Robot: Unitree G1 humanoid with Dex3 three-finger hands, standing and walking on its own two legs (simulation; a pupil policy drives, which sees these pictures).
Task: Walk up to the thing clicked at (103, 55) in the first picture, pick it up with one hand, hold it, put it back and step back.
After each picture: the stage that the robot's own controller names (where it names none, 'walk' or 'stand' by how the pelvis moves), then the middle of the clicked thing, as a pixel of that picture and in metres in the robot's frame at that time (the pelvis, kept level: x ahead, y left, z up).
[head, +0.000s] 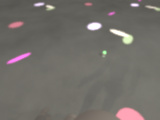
stand; (104, 54) +1.40 -0.31 -0.72
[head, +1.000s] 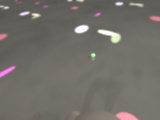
walk; (93, 56) +1.30 +0.05 -0.69
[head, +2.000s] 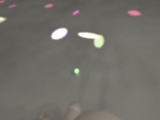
walk; (76, 72) +0.77 +0.26 -0.71
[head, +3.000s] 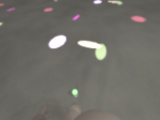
walk; (75, 93) +0.44 +0.22 -0.72
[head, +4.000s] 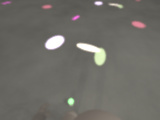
stand; (71, 102) +0.31 +0.19 -0.71
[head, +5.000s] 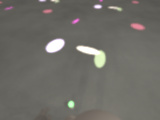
stand; (71, 105) +0.31 +0.20 -0.72
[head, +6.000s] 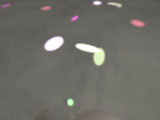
stand; (70, 103) +0.31 +0.21 -0.72
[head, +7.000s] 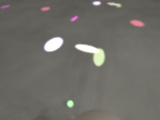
stand; (70, 104) +0.29 +0.22 -0.72
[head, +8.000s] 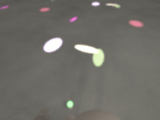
stand; (70, 105) +0.29 +0.22 -0.72
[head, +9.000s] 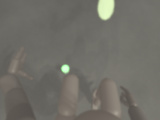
go down; (65, 69) +0.37 +0.21 -0.40
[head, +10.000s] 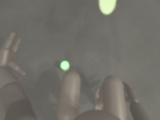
go down; (65, 66) +0.38 +0.21 -0.31
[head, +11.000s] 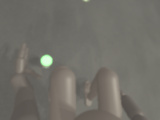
close in; (46, 62) +0.37 +0.23 -0.22
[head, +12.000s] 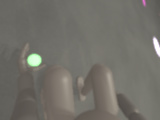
close; (33, 61) +0.37 +0.25 -0.22
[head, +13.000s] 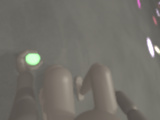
lift; (32, 60) +0.37 +0.24 -0.22
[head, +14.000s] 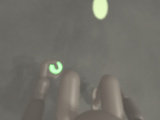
lift; (54, 69) +0.31 +0.25 -0.10
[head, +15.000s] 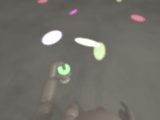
lift; (64, 73) +0.32 +0.18 +0.04
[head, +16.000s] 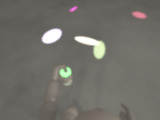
hold; (66, 76) +0.31 +0.17 -0.01
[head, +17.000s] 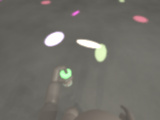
crouch; (66, 77) +0.31 +0.17 +0.00
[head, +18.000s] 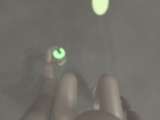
lower; (60, 57) +0.43 +0.20 -0.10
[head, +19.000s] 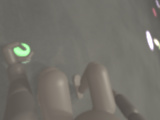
lower; (23, 54) +0.42 +0.26 -0.22
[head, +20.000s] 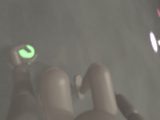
lower; (27, 55) +0.41 +0.26 -0.22
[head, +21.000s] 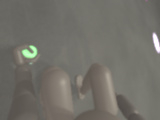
lower; (30, 55) +0.40 +0.26 -0.22
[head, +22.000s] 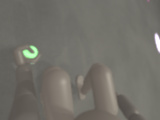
lower; (31, 55) +0.40 +0.26 -0.22
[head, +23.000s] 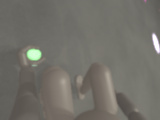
open; (34, 58) +0.40 +0.23 -0.22
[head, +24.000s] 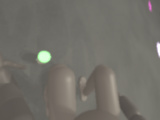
stand; (43, 58) +0.38 +0.22 -0.22
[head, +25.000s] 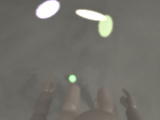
walk; (72, 79) +0.37 +0.17 -0.51
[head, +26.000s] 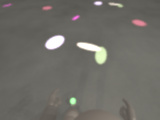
stand; (73, 102) +0.33 +0.17 -0.66
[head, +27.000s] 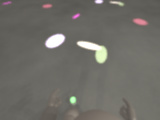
stand; (73, 101) +0.33 +0.17 -0.66
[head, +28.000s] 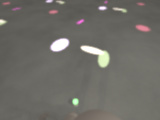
stand; (75, 102) +0.35 +0.15 -0.71
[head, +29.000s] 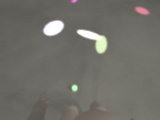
walk; (74, 88) +0.38 +0.11 -0.71
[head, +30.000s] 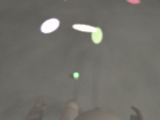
walk; (76, 76) +0.55 +0.18 -0.69
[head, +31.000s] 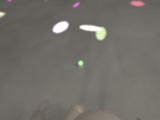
walk; (80, 64) +0.86 +0.23 -0.70
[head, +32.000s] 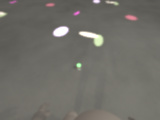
stand; (78, 66) +0.93 +0.19 -0.71
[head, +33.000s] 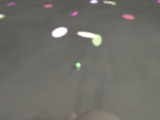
stand; (78, 66) +0.95 +0.20 -0.72
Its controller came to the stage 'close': yes
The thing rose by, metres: 0.72
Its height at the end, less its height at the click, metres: +0.00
